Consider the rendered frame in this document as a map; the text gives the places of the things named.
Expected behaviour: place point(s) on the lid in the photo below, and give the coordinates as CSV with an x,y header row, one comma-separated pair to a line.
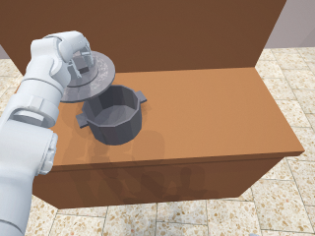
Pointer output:
x,y
92,83

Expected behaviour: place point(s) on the knob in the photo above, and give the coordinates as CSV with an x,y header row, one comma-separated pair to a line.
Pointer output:
x,y
80,64

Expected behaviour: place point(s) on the left robot hand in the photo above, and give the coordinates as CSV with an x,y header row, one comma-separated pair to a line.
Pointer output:
x,y
78,43

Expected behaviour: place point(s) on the pot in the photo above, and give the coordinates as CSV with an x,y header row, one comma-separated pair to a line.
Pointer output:
x,y
115,116

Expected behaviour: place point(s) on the left robot forearm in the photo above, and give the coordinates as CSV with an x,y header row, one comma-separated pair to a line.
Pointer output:
x,y
42,87

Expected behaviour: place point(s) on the left robot upper arm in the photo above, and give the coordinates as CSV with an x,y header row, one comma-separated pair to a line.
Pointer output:
x,y
26,150

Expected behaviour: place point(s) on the table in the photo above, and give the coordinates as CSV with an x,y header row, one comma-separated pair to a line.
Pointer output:
x,y
210,126

